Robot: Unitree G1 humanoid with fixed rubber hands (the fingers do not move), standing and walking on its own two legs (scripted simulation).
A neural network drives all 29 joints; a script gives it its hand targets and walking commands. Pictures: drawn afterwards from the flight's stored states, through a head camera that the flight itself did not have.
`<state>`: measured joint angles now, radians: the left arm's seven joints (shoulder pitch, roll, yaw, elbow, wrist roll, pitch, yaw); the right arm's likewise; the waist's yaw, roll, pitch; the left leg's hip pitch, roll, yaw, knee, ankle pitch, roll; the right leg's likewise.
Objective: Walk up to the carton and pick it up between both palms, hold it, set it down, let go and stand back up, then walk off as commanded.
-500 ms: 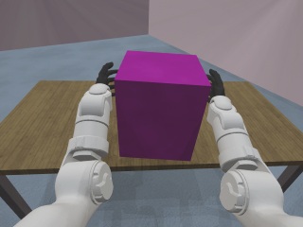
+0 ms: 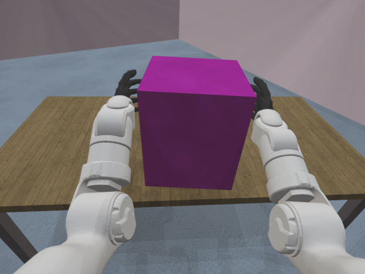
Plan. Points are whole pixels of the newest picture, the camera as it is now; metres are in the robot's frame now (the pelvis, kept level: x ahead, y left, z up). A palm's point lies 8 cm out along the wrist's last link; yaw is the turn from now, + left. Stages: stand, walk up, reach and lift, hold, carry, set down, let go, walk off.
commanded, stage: reach and lift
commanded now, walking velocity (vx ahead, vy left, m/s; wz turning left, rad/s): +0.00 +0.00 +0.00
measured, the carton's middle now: (191, 122) +0.44 +0.01 +0.18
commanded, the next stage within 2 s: hold in 0.14 s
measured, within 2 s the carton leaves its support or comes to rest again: neither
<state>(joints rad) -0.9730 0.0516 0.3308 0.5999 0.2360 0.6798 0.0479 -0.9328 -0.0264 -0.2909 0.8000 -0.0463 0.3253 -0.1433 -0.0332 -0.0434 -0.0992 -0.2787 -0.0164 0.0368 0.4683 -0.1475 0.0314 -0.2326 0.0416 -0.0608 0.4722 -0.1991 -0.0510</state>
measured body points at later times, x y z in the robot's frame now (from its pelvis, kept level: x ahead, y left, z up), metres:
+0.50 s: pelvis +0.00 +0.00 +0.00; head -0.07 +0.02 +0.44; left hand +0.40 +0.16 +0.28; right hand +0.40 -0.14 +0.27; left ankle +0.07 +0.09 -0.74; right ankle +0.04 -0.08 -0.74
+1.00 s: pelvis +0.00 +0.00 +0.00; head -0.08 +0.02 +0.44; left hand +0.39 +0.16 +0.28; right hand +0.40 -0.14 +0.27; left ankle +0.07 +0.09 -0.74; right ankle +0.04 -0.08 -0.74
